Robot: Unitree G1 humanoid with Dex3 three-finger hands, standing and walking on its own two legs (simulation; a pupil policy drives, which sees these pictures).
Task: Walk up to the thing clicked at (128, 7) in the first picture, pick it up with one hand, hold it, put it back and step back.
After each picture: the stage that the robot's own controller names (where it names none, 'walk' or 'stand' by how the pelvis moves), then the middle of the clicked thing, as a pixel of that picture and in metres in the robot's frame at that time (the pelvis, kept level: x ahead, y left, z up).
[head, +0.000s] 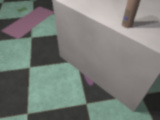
stand; (132, 7) +0.88 -0.27 +0.03
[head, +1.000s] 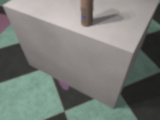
walk; (87, 4) +0.82 +0.04 +0.06
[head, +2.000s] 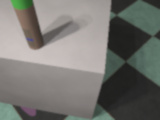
rise first; (29, 22) +0.56 +0.23 +0.08
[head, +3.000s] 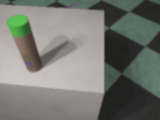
stand; (27, 47) +0.49 +0.24 +0.05
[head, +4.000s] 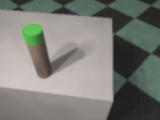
stand; (39, 54) +0.47 +0.21 +0.03
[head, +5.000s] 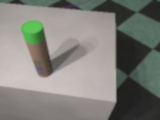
stand; (39, 52) +0.46 +0.19 +0.03
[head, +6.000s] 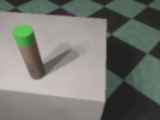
stand; (31, 55) +0.47 +0.23 +0.03
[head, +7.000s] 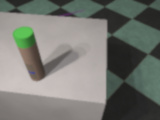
stand; (31, 57) +0.46 +0.23 +0.03
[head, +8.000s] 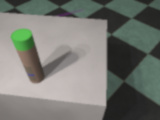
rise first; (30, 59) +0.45 +0.23 +0.03
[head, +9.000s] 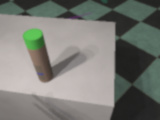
rise first; (40, 58) +0.46 +0.22 +0.03
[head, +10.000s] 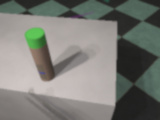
go down; (42, 57) +0.46 +0.22 +0.03
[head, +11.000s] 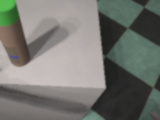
go down; (12, 37) +0.46 +0.20 +0.08
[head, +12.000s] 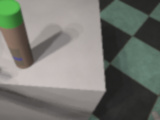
approach; (17, 39) +0.47 +0.21 +0.08
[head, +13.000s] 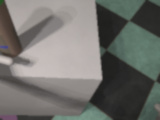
close in; (0, 24) +0.48 +0.22 +0.11
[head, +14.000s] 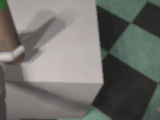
lift; (3, 30) +0.47 +0.22 +0.11
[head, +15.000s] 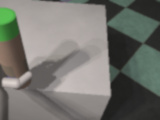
lift; (12, 55) +0.36 +0.21 +0.15
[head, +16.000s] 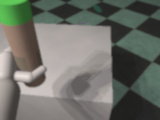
hold; (25, 47) +0.33 +0.17 +0.24
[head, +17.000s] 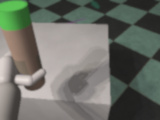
hold; (25, 51) +0.33 +0.17 +0.21
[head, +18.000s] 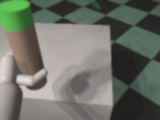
crouch; (27, 51) +0.33 +0.17 +0.22
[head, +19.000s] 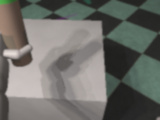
crouch; (12, 28) +0.43 +0.21 +0.22
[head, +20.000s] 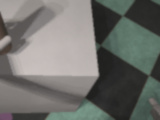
lower; out of the picture +0.50 +0.23 +0.11
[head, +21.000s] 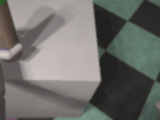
lower; (1, 26) +0.48 +0.21 +0.11
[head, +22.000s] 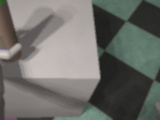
lower; (0, 26) +0.48 +0.21 +0.11
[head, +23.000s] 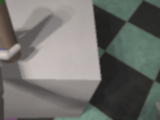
lower; out of the picture +0.48 +0.22 +0.11
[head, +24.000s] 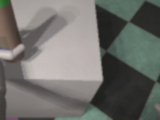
loosen; (4, 27) +0.48 +0.21 +0.11
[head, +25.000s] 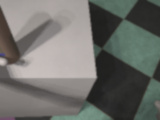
withdraw; out of the picture +0.46 +0.21 +0.11
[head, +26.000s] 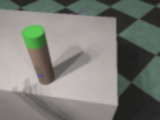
sink last; (41, 58) +0.43 +0.19 +0.07
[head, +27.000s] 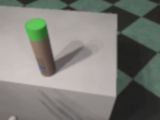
stand; (43, 51) +0.46 +0.20 +0.07
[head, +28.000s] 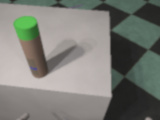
stand; (34, 51) +0.45 +0.20 +0.08
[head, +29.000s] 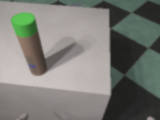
stand; (32, 48) +0.45 +0.21 +0.09
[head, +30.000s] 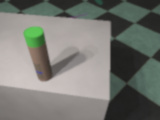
stand; (40, 56) +0.47 +0.20 +0.04
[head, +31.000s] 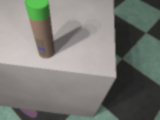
walk; (42, 31) +0.51 +0.16 +0.06
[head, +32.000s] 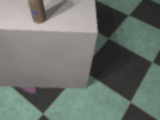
walk; out of the picture +0.72 +0.25 +0.05
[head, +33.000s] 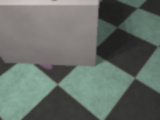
stand; out of the picture +1.05 +0.26 +0.05
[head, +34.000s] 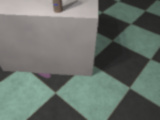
stand; out of the picture +1.09 +0.20 +0.03
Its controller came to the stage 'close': yes
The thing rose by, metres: 0.21
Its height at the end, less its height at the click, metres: +0.00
